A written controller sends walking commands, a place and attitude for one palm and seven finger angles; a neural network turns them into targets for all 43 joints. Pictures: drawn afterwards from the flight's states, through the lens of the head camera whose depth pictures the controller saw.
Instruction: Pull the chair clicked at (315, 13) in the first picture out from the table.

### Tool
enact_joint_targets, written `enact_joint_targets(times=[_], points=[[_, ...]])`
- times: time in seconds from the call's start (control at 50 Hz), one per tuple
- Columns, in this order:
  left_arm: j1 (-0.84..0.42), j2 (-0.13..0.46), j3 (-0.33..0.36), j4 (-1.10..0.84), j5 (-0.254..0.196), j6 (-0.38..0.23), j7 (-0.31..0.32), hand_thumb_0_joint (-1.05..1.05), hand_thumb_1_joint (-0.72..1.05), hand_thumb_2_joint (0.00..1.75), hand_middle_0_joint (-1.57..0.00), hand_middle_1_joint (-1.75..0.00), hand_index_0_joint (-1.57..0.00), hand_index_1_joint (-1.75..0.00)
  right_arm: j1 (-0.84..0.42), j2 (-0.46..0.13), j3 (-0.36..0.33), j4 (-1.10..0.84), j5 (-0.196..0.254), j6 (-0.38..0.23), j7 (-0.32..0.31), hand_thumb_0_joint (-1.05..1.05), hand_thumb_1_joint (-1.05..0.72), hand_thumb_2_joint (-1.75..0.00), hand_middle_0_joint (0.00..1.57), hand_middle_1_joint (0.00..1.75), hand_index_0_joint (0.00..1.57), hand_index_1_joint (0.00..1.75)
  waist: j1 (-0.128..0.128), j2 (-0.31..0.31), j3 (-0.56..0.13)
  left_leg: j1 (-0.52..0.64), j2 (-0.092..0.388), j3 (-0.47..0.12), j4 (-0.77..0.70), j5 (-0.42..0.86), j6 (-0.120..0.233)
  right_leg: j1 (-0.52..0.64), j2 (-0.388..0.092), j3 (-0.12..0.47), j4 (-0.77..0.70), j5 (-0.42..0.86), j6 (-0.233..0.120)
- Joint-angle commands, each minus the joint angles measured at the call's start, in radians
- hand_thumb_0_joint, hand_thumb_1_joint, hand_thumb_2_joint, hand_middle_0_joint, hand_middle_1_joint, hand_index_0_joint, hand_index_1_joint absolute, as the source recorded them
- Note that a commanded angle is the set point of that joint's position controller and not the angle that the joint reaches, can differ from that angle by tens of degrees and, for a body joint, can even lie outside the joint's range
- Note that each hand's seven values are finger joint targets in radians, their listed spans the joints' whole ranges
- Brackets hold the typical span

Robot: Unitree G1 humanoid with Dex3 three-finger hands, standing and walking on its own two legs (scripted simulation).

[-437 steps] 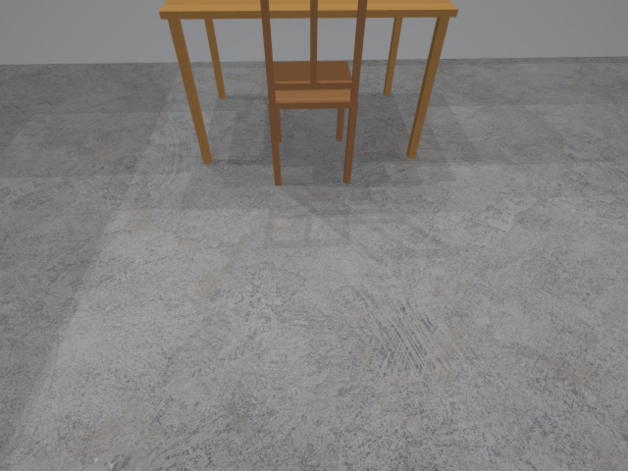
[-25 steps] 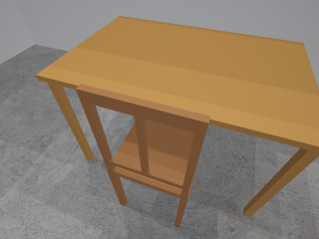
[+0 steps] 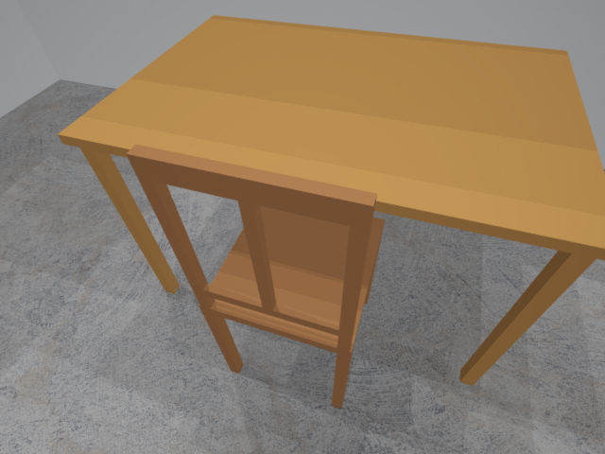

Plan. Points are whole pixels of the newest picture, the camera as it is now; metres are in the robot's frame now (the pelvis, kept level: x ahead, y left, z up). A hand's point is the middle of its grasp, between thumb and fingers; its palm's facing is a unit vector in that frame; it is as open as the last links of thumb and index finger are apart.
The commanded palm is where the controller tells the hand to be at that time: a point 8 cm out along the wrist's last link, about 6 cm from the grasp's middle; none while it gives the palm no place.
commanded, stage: look again from close up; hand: left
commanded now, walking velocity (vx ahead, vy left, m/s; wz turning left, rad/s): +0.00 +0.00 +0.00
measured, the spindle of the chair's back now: (260, 261) +0.45 +0.11 -0.07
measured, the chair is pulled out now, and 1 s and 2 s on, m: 0.00 0.00 0.00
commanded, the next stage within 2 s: shuffle to correct the standing spot in 0.42 s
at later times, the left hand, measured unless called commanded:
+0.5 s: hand out of the picture +0.01 +0.18 -0.17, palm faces -0.01 -0.97 -0.23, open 7.4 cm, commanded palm none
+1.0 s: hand out of the picture +0.04 +0.26 -0.18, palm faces -0.09 -0.95 -0.29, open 7.4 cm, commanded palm none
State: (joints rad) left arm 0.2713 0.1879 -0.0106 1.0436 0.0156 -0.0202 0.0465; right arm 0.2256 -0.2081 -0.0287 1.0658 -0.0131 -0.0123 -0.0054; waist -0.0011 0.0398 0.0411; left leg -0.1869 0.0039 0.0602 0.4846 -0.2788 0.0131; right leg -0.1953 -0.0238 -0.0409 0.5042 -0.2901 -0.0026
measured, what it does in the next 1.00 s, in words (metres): shifts its weight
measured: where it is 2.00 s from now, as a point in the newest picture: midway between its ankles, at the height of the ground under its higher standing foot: outside the picture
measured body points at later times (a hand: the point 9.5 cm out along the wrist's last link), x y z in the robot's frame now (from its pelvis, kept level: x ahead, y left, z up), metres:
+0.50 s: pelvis +0.00 +0.00 +0.00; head +0.00 -0.01 +0.45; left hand +0.02 +0.23 -0.15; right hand +0.01 -0.23 -0.16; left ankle -0.01 +0.11 -0.74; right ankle -0.01 -0.12 -0.74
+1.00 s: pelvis -0.01 +0.06 -0.01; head +0.02 +0.05 +0.44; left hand +0.04 +0.31 -0.16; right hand -0.02 -0.19 -0.16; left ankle -0.01 +0.11 -0.74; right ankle -0.01 -0.11 -0.74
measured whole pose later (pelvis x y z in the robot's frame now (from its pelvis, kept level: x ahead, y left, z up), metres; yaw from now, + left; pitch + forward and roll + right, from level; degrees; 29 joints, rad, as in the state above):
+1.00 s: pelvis -0.01 +0.06 -0.01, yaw -8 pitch +0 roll +1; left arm 0.27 0.21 0.03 0.98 0.03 0.04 0.06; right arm 0.26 -0.19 -0.05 1.02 -0.01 0.02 0.00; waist 0.01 -0.01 0.06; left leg -0.23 -0.03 0.21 0.54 -0.32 0.10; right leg -0.31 -0.05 0.11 0.60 -0.30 0.00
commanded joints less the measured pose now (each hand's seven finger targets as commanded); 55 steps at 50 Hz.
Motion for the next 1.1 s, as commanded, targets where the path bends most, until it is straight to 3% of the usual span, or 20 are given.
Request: enact_joint_targets(times=[0.0,0.12,0.5,0.56,0.68,0.76,0.82,0.86,0.92,0.96,1.0,1.04,1.06,1.08], points=[[0.022,0.128,0.02,-0.053,-0.003,-0.021,0.006,0.0,0.9,0.9,-0.2,-0.3,-0.2,-0.3,0.025,-0.085,-0.006,-0.041,0.0,-0.012,-0.004,0.0,-0.9,-0.9,0.2,0.3,0.2,0.3,-0.007,-0.085,-0.002,0.017,0.076,-0.103,-0.08,0.157,0.018,-0.05,-0.093,0.121,-0.12,0.132,-0.031],[0.02,0.126,0.017,-0.054,-0.003,-0.017,0.006,0.0,0.9,0.9,-0.2,-0.3,-0.2,-0.3,0.009,-0.084,0.0,-0.029,0.001,-0.012,-0.004,0.0,-0.9,-0.9,0.2,0.3,0.2,0.3,-0.004,-0.043,-0.003,0.025,0.085,-0.101,-0.093,0.174,0.016,-0.048,-0.088,0.115,-0.117,0.151,-0.023],[0.062,0.096,0.008,-0.021,-0.004,-0.013,0.008,0.0,0.9,0.9,-0.2,-0.3,-0.2,-0.3,0.049,-0.045,0.01,0.036,0.006,-0.013,-0.008,0.0,-0.9,-0.9,0.2,0.3,0.2,0.3,0.0,-0.048,0.001,0.032,0.092,-0.092,-0.109,0.189,0.013,-0.041,-0.085,0.111,-0.134,0.174,-0.018],[0.073,0.106,0.01,-0.018,-0.002,-0.016,0.009,0.0,0.9,0.9,-0.2,-0.3,-0.2,-0.3,0.058,-0.041,0.009,0.041,0.006,-0.008,-0.008,0.0,-0.9,-0.9,0.2,0.3,0.2,0.3,0.006,-0.043,0.008,0.034,0.083,-0.073,-0.103,0.152,0.009,-0.046,-0.101,0.149,-0.156,0.176,-0.031],[0.071,0.148,0.037,-0.04,0.003,-0.004,0.012,0.0,0.9,0.9,-0.2,-0.3,-0.2,-0.3,0.071,-0.041,-0.007,0.012,0.003,0.014,-0.005,0.0,-0.9,-0.9,0.2,0.3,0.2,0.3,0.005,-0.103,0.036,-0.028,0.058,-0.02,-0.059,0.012,-0.013,-0.076,-0.163,0.279,-0.194,0.096,-0.077],[0.054,0.162,0.054,-0.068,0.006,0.009,0.014,0.0,0.9,0.9,-0.2,-0.3,-0.2,-0.3,0.082,-0.049,-0.02,-0.021,0.001,0.017,-0.005,0.0,-0.9,-0.9,0.2,0.3,0.2,0.3,0.002,-0.109,0.01,-0.021,0.059,0.001,-0.036,0.003,-0.01,-0.1,-0.17,0.307,-0.158,0.125,-0.091],[0.04,0.164,0.064,-0.091,0.008,0.019,0.018,0.0,0.9,0.9,-0.2,-0.3,-0.2,-0.3,0.096,-0.058,-0.03,-0.047,0.0,0.018,-0.005,0.0,-0.9,-0.9,0.2,0.3,0.2,0.3,-0.004,-0.104,0.001,0.005,0.073,0.006,-0.038,0.026,-0.002,-0.14,-0.155,0.294,-0.1,0.166,-0.088],[0.025,0.154,0.066,-0.114,0.01,0.027,0.017,0.0,0.9,0.9,-0.2,-0.3,-0.2,-0.3,0.101,-0.075,-0.035,-0.065,-0.002,0.018,-0.003,0.0,-0.9,-0.9,0.2,0.3,0.2,0.3,-0.004,-0.035,-0.001,0.039,0.106,-0.014,-0.065,0.063,0.016,-0.19,-0.11,0.237,-0.045,0.136,-0.07],[0.027,0.126,0.064,-0.127,0.013,0.035,0.019,0.0,0.9,0.9,-0.2,-0.3,-0.2,-0.3,0.095,-0.101,-0.042,-0.095,-0.004,0.022,-0.003,0.0,-0.9,-0.9,0.2,0.3,0.2,0.3,0.003,0.047,-0.019,0.059,0.173,-0.069,-0.127,0.149,0.064,-0.215,-0.033,0.13,0.078,0.059,-0.041],[0.034,0.114,0.061,-0.129,0.012,0.04,0.021,0.0,0.9,0.9,-0.2,-0.3,-0.2,-0.3,0.069,-0.11,-0.045,-0.116,-0.007,0.027,-0.002,0.0,-0.9,-0.9,0.2,0.3,0.2,0.3,0.015,0.08,-0.027,0.052,0.213,-0.082,-0.14,0.221,0.106,-0.218,-0.009,0.089,0.171,-0.058,-0.031],[0.046,0.114,0.063,-0.127,0.012,0.047,0.024,0.0,0.9,0.9,-0.2,-0.3,-0.2,-0.3,0.046,-0.107,-0.044,-0.139,-0.013,0.034,0.0,0.0,-0.9,-0.9,0.2,0.3,0.2,0.3,0.024,0.083,-0.017,0.023,0.228,-0.063,-0.139,0.252,0.128,-0.22,-0.014,0.082,0.26,-0.129,-0.032],[0.058,0.113,0.063,-0.125,0.013,0.05,0.025,0.0,0.9,0.9,-0.2,-0.3,-0.2,-0.3,0.028,-0.102,-0.039,-0.154,-0.015,0.04,0.003,0.0,-0.9,-0.9,0.2,0.3,0.2,0.3,0.038,0.048,-0.004,-0.036,0.233,-0.04,-0.117,0.256,0.136,-0.179,-0.03,0.075,0.257,-0.124,-0.034],[0.079,0.108,0.063,-0.121,0.015,0.05,0.026,0.0,0.9,0.9,-0.2,-0.3,-0.2,-0.3,0.006,-0.102,-0.038,-0.161,-0.016,0.044,0.004,0.0,-0.9,-0.9,0.2,0.3,0.2,0.3,0.055,0.021,0.018,-0.072,0.217,-0.02,-0.086,0.22,0.118,-0.156,-0.044,0.096,0.19,-0.068,-0.043],[0.104,0.118,0.063,-0.121,0.018,0.043,0.027,0.0,0.9,0.9,-0.2,-0.3,-0.2,-0.3,-0.007,-0.101,-0.039,-0.171,-0.014,0.047,0.003,0.0,-0.9,-0.9,0.2,0.3,0.2,0.3,0.07,-0.046,0.023,-0.081,0.173,0.003,-0.009,0.184,0.078,-0.138,-0.075,0.16,0.06,0.063,-0.064]])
